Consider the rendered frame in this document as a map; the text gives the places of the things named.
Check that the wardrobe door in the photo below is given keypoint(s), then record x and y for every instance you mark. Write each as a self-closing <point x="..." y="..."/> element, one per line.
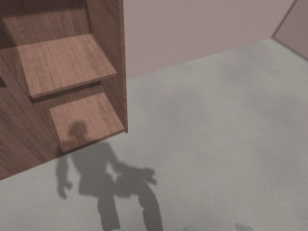
<point x="25" y="139"/>

